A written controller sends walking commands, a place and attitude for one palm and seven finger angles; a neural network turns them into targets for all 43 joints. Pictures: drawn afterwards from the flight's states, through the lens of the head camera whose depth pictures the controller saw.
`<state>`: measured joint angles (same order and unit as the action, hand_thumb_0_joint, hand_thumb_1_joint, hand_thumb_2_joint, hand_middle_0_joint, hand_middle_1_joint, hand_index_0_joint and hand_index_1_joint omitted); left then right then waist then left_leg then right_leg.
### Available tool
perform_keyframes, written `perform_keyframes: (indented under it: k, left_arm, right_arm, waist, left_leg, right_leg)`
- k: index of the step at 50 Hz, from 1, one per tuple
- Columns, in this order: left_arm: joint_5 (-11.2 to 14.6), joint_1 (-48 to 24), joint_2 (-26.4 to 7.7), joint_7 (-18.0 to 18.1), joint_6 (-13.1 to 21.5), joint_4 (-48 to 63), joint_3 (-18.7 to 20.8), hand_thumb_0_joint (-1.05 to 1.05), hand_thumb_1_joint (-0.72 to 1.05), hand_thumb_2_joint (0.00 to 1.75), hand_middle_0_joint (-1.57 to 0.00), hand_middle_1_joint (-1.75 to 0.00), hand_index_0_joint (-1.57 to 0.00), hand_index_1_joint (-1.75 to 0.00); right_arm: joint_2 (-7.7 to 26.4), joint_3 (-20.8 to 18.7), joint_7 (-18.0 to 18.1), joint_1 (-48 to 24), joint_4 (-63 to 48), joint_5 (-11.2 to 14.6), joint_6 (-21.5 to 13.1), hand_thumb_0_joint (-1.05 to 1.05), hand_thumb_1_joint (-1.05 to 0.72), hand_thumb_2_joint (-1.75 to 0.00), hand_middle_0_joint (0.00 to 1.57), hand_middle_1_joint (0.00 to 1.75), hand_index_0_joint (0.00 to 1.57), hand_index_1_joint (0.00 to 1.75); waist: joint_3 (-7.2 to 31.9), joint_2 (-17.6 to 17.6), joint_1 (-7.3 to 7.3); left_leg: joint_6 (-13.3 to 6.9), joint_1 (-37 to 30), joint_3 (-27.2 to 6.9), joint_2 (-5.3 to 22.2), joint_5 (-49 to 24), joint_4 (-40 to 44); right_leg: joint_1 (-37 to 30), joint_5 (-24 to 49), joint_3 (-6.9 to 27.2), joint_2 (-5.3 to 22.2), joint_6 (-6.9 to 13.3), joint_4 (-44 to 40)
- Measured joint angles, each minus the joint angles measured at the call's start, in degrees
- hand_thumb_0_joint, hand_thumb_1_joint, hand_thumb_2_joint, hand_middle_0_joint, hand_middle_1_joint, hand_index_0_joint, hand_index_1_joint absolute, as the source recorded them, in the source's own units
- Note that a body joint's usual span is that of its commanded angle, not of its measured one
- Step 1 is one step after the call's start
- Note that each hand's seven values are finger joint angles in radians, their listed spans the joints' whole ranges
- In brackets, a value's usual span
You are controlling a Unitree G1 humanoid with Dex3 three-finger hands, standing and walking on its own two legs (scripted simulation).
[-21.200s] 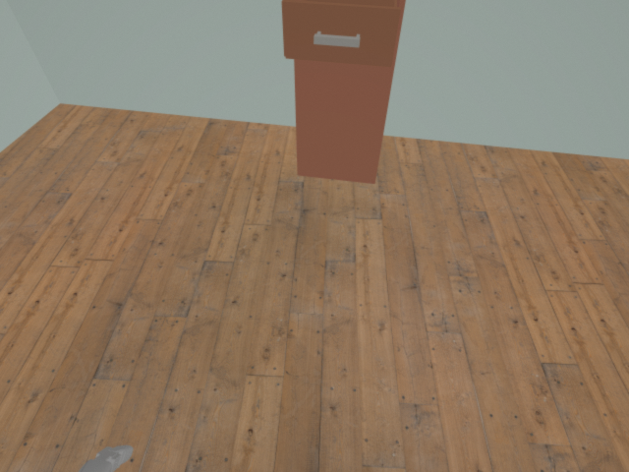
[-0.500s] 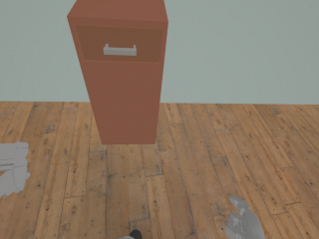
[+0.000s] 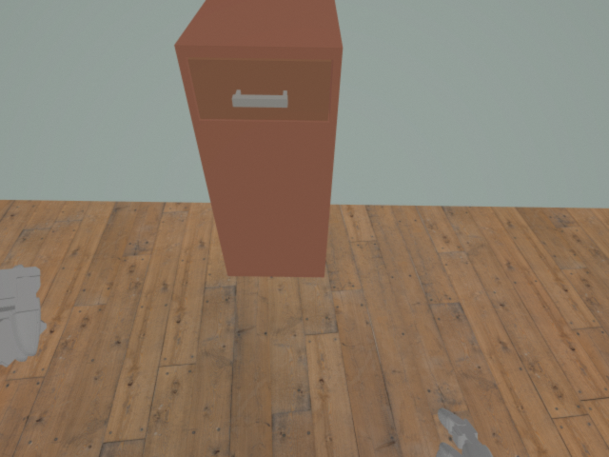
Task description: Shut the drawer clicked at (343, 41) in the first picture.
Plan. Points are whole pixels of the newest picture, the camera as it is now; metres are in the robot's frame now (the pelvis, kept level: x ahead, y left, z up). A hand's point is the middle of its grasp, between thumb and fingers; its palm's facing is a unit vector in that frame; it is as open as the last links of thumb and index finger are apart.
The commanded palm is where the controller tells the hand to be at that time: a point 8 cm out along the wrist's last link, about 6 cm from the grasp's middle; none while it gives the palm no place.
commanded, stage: stop stepping back and stand still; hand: left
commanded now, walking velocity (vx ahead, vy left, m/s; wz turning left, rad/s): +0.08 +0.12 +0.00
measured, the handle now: (261, 97) +0.92 +0.14 +0.04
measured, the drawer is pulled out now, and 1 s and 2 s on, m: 0.00 0.00 0.00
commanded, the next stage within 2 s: let the arm hang, fingers relaxed in 1.18 s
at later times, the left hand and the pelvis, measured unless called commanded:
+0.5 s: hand (29, 299) +0.22 +0.27 +0.19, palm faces +0.39 -0.78 -0.49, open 3.2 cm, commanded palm +0.16 +0.30 +0.19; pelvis +0.03 +0.02 +0.01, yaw +1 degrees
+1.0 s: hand (25, 306) +0.22 +0.28 +0.17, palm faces +0.35 -0.82 -0.46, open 3.3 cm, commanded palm +0.16 +0.32 +0.19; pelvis +0.03 +0.04 +0.02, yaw +0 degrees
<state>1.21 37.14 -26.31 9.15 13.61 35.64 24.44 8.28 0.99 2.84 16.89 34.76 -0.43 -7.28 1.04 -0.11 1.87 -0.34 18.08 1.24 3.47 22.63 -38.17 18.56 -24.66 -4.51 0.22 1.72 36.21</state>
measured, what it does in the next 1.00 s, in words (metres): steps on the spot: left foot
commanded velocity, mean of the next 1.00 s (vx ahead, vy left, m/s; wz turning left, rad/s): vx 0.00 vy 0.02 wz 0.00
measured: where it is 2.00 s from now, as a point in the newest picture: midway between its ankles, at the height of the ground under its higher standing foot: outside the picture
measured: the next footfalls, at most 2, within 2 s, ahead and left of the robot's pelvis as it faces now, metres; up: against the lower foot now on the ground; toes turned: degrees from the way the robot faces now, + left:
left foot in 0.28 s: +0.08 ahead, +0.13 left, +0.00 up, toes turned +4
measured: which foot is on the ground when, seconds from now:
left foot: down 0.00-0.00, up 0.02-0.26, down 0.28-1.00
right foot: down 0.00-1.00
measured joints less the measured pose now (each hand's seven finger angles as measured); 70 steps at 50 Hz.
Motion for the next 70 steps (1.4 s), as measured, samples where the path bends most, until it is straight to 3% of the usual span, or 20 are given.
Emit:
perform_keyframes:
  k: [1,3,6,8,11,14,18,21,26,32,38,48,64,66,68,70]
  left_arm:
    - [-0.02,-0.62,0.04,-0.17,0.09,-0.91,0.02,0.02,0.89,0.9,-1.41,-1.6,-1.41,-1.6]
    - [0.23,-2.52,2.35,-1.04,0.07,-4.06,-1.19,0.01,0.88,0.9,-1.41,-1.6,-1.41,-1.6]
    - [0.37,-2.67,6.05,-1.6,-0.81,-8.3,-2.56,0.01,0.88,0.9,-1.41,-1.6,-1.41,-1.6]
    - [0.29,-1.79,7.53,-1.51,-1.33,-8.85,-3.29,0.01,0.88,0.9,-1.41,-1.6,-1.41,-1.6]
    - [-0.18,-0.8,7.69,-0.79,-1.32,-6.08,-4.72,0.02,0.88,0.9,-1.41,-1.6,-1.41,-1.6]
    - [-0.36,-0.72,6.51,-0.14,-0.1,-0.75,-5.34,0.02,0.88,0.9,-1.41,-1.6,-1.41,-1.6]
    - [-0.39,-2.66,3.03,0.29,1.42,0.71,-2.61,0.02,0.88,0.9,-1.41,-1.6,-1.41,-1.6]
    - [-0.06,-2.88,1.7,0.12,1.37,-1.0,-0.44,0.02,0.88,0.9,-1.41,-1.6,-1.41,-1.6]
    - [1.17,-0.75,3.78,-0.54,0.62,-3.32,-1.57,0.02,0.89,0.9,-1.41,-1.6,-1.41,-1.6]
    - [1.0,0.52,5.45,-0.94,-1.02,-3.79,-4.82,0.02,0.88,0.9,-1.41,-1.6,-1.4,-1.6]
    - [0.9,-1.36,4.57,-0.37,-1.21,-2.89,-4.0,0.02,0.88,0.9,-1.41,-1.6,-1.4,-1.6]
    - [1.2,-0.62,4.42,-0.67,-0.75,-3.28,-3.9,0.02,0.89,0.9,-1.41,-1.6,-1.4,-1.6]
    - [0.65,-2.0,6.13,-0.33,-1.15,-5.18,-4.9,0.02,0.89,0.9,-1.41,-1.6,-1.4,-1.6]
    - [-1.08,-6.66,4.85,-3.18,-0.9,-13.96,-8.12,0.01,0.89,0.9,-1.41,-1.6,-1.4,-1.6]
    - [-2.02,-12.72,5.13,-6.14,-5.68,-28.26,-12.9,0.01,0.89,0.9,-1.39,-1.59,-1.39,-1.59]
    - [-2.57,-16.98,7.08,-7.67,-10.74,-43.07,-16.48,0.0,0.89,0.9,-1.36,-1.56,-1.36,-1.56]
  right_arm:
    - [0.49,-0.35,0.01,-0.83,0.53,0.18,0.77,0.01,-0.9,-0.9,0.2,0.3,0.2,0.3]
    - [2.11,-1.14,-0.09,-3.17,2.99,-0.03,2.31,0.01,-0.9,-0.9,0.2,0.3,0.21,0.3]
    - [3.67,-1.91,-0.01,-4.21,5.08,0.01,3.6,0.01,-0.9,-0.9,0.2,0.3,0.21,0.3]
    - [4.13,-2.11,0.45,-3.88,4.93,0.01,3.44,0.02,-0.9,-0.9,0.2,0.3,0.2,0.3]
    - [4.59,-2.33,1.31,-3.02,3.71,-0.23,1.92,0.02,-0.9,-0.9,0.2,0.3,0.2,0.3]
    - [5.99,-2.93,1.93,-2.64,1.48,-0.55,0.12,0.02,-0.9,-0.9,0.2,0.3,0.2,0.3]
    - [4.56,-3.27,1.68,-4.41,0.21,-0.11,-0.38,0.01,-0.9,-0.9,0.2,0.3,0.2,0.3]
    - [3.44,-2.39,0.98,-5.24,-0.78,0.43,-0.41,0.01,-0.9,-0.9,0.2,0.3,0.2,0.3]
    - [2.15,-0.98,-0.23,-6.49,-0.43,0.99,1.11,0.01,-0.9,-0.9,0.2,0.3,0.2,0.3]
    - [1.69,-0.08,0.43,-6.25,0.03,0.59,2.57,0.01,-0.9,-0.9,0.2,0.3,0.2,0.3]
    - [2.11,-0.15,1.09,-6.04,-0.29,0.48,2.78,0.01,-0.9,-0.9,0.2,0.3,0.2,0.3]
    - [3.04,-0.92,1.13,-6.37,-1.2,0.73,2.85,0.01,-0.9,-0.9,0.2,0.3,0.2,0.3]
    - [3.12,-0.82,1.64,-5.03,-0.08,0.41,2.5,0.01,-0.9,-0.9,0.2,0.3,0.2,0.3]
    - [4.83,-1.52,-1.05,-5.67,3.16,0.5,0.52,0.01,-0.9,-0.9,0.2,0.3,0.2,0.3]
    - [7.08,-1.89,-2.89,-7.18,6.59,0.45,1.97,0.01,-0.9,-0.9,0.2,0.3,0.2,0.3]
    - [8.3,-2.05,-3.49,-8.3,8.92,-0.01,3.86,0.01,-0.9,-0.9,0.2,0.3,0.2,0.3]
  waist:
    - [-0.52,-0.54,-0.77]
    - [-2.43,-1.96,-1.75]
    - [-2.36,-1.91,-2.32]
    - [-1.91,-0.77,-2.22]
    - [-1.87,1.48,-2.13]
    - [-2.42,1.28,-1.9]
    - [-3.68,3.38,-1.93]
    - [-3.65,2.11,-1.25]
    - [-3.4,-0.75,-1.19]
    - [-3.9,-0.08,-2.2]
    - [-4.55,0.66,-2.62]
    - [-3.81,0.2,-1.65]
    - [-3.22,-0.42,-2.56]
    - [-2.08,-1.7,-2.73]
    - [-1.18,-3.49,-2.82]
    - [-0.61,-4.59,-2.02]
  left_leg:
    - [-0.43,2.76,-0.93,-0.44,3.06,-6.19]
    - [-0.52,7.26,-2.71,-1.79,2.21,-18.57]
    - [-0.1,10.21,-1.22,-2.84,-1.56,-24.87]
    - [-0.22,9.15,0.72,-2.68,-3.1,-20.43]
    - [-1.13,3.93,2.72,-2.53,-3.62,-6.6]
    - [-2.05,-2.45,1.55,-1.92,-6.56,7.74]
    - [-0.7,-2.9,2.21,-3.18,-7.93,7.22]
    - [-0.46,-3.05,1.77,-2.98,-7.19,6.88]
    - [-0.3,-3.57,1.8,-1.78,-6.48,7.24]
    - [-0.81,-5.29,2.73,-2.4,-7.1,9.61]
    - [-1.22,-6.08,2.86,-2.83,-7.77,10.98]
    - [-1.7,-6.28,3.35,-3.19,-8.69,12.12]
    - [-1.83,-6.12,3.38,-3.05,-10.17,13.05]
    - [-2.01,-3.4,2.6,-3.32,-9.68,10.57]
    - [-2.3,-1.33,2.3,-3.7,-8.82,8.01]
    - [-2.67,0.08,2.49,-4.04,-8.05,6.13]
  right_leg:
    - [0.91,4.79,0.11,-0.08,0.76,0.01]
    - [1.16,8.55,-0.27,-0.21,1.3,1.26]
    - [-0.33,9.43,0.19,0.24,0.96,-1.35]
    - [-1.54,10.39,0.47,0.76,0.73,-3.99]
    - [-2.9,11.25,0.33,1.42,0.35,-6.48]
    - [-2.73,10.1,-0.86,0.61,-0.35,-5.15]
    - [-2.03,4.52,1.24,1.14,-1.54,-1.16]
    - [-3.84,9.77,1.0,0.55,-1.15,-4.83]
    - [-5.56,9.76,1.09,-0.79,-0.73,-8.05]
    - [-6.6,10.18,2.0,-0.26,-1.4,-9.47]
    - [-7.44,10.93,2.12,0.1,-1.81,-10.91]
    - [-7.61,12.19,2.6,0.4,-2.32,-12.28]
    - [-7.76,14.05,2.61,0.21,-2.3,-13.92]
    - [-5.5,13.31,1.76,0.63,-2.35,-11.59]
    - [-3.45,12.09,1.46,1.14,-2.57,-8.74]
    - [-1.65,10.96,1.66,1.59,-2.7,-6.08]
